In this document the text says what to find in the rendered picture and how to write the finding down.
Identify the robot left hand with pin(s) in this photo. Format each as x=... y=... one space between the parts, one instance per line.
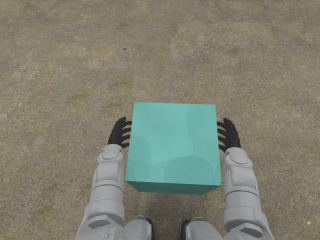
x=117 y=132

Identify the left robot forearm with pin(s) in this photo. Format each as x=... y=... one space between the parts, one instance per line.
x=106 y=195

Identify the right robot forearm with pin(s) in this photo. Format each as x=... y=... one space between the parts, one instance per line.
x=242 y=198

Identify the left robot upper arm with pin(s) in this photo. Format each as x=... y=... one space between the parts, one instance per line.
x=111 y=231

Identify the robot left shin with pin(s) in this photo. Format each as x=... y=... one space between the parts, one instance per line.
x=139 y=217

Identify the robot right hand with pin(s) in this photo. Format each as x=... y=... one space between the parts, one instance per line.
x=231 y=135

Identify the right robot upper arm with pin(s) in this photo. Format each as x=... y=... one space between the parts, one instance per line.
x=239 y=235

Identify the robot right foot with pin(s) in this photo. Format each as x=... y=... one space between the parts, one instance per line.
x=183 y=229

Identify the carton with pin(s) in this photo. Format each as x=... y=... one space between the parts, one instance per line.
x=174 y=149

